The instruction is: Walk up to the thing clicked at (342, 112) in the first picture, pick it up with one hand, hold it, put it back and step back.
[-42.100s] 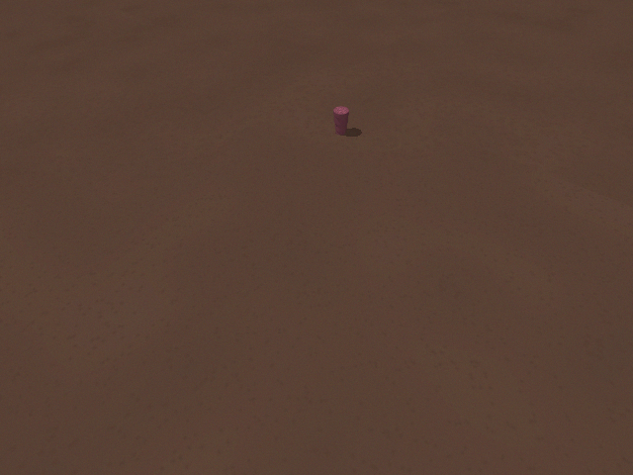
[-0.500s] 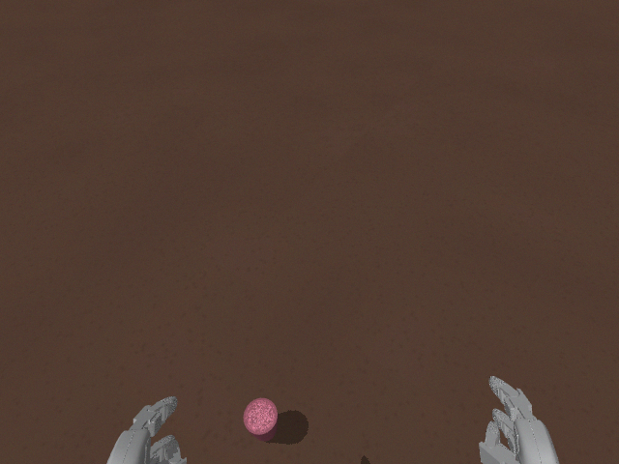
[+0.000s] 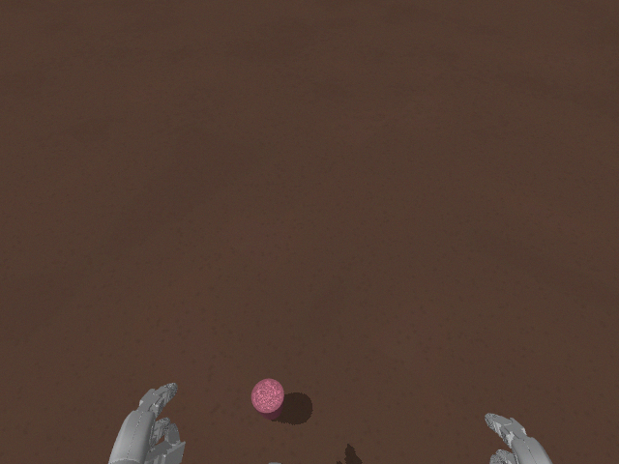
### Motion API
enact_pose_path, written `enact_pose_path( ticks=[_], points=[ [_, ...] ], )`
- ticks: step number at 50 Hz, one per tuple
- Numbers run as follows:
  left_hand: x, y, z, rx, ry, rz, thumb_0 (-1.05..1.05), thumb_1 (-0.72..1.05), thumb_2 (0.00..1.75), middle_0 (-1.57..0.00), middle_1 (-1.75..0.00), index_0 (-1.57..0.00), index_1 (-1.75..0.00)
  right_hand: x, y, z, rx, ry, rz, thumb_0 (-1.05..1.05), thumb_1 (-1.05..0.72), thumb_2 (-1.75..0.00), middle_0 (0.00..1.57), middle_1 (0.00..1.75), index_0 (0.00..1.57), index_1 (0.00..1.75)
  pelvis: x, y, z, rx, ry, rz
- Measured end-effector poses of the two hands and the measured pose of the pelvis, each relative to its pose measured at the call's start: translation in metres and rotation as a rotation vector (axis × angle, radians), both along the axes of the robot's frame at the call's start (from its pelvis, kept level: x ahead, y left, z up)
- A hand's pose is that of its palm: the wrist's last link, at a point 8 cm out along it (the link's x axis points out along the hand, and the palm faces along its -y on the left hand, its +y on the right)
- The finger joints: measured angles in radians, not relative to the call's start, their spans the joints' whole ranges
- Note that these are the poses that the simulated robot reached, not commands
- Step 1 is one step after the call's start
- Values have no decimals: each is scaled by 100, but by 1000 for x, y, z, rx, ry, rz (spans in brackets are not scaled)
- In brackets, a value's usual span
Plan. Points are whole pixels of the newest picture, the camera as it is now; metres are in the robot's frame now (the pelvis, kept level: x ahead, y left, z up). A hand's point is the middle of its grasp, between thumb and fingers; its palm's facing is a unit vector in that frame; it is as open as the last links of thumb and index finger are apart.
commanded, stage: stand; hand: left
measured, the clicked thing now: (269, 402) +0.37 +0.15 -0.67
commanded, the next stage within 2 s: none
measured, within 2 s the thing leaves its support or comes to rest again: neither
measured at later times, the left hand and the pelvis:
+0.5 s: hand out of the picture +0.04 +0.25 -0.12, palm faces +0.01 -0.94 -0.33, open 7.4 cm; pelvis -0.02 +0.01 +0.04, yaw +0 degrees
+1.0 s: hand out of the picture +0.02 +0.25 -0.12, palm faces -0.01 -0.94 -0.35, open 7.4 cm; pelvis -0.02 +0.00 +0.04, yaw +0 degrees
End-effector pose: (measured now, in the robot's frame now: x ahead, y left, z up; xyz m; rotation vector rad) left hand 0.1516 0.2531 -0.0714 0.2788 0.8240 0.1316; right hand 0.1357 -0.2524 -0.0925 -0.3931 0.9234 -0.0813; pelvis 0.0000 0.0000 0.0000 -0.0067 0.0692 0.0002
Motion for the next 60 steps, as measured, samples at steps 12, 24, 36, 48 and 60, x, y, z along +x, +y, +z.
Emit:
enact_pose_path(
  ticks=[12,24,36,48,60],
  points=[
    [-70,36,-11,45,217,78,1,90,90,-21,-30,-20,-30,-44,-20,10,8,146,-121,1,-91,-90,20,30,21,30,-4,8,25,7,-87,-3],
    [-115,44,-13,35,335,115,0,90,90,-21,-30,-20,-30,-77,-12,11,34,234,-171,1,-91,-90,20,30,20,30,-16,14,37,8,-135,2],
    [-140,50,-10,59,403,130,0,90,90,-21,-30,-20,-30,-96,-19,8,41,288,-196,1,-91,-90,20,30,20,30,-24,12,41,7,-142,7],
    [-137,43,-9,58,418,124,0,90,90,-21,-30,-20,-30,-99,-30,9,34,307,-203,0,-91,-90,20,30,20,30,-23,5,43,6,-134,8],
    [-116,36,-8,51,407,116,0,90,90,-21,-30,-20,-30,-90,-37,11,29,308,-207,0,-91,-90,20,30,20,30,-13,0,44,7,-129,3]
  ],
)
